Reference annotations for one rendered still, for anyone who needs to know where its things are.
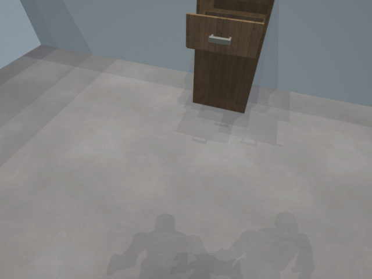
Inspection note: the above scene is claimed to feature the drawer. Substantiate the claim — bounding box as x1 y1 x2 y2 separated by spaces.
186 10 265 59

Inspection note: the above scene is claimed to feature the handle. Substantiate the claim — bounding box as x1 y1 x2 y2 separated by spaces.
208 34 231 45

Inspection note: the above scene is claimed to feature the cabinet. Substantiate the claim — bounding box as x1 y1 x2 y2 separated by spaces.
193 0 274 113

